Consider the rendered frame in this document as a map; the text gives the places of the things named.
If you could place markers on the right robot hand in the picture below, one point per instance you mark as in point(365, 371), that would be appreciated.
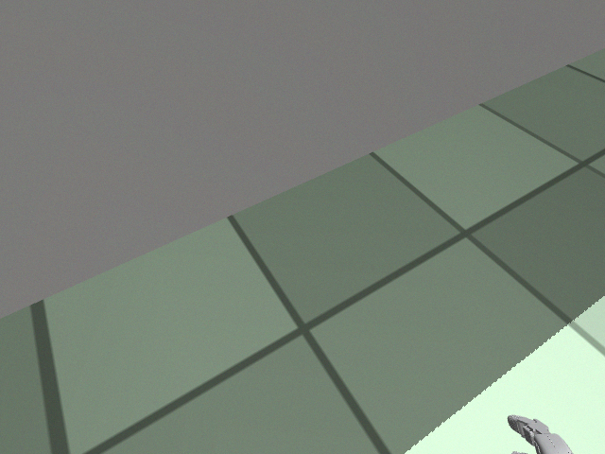
point(538, 435)

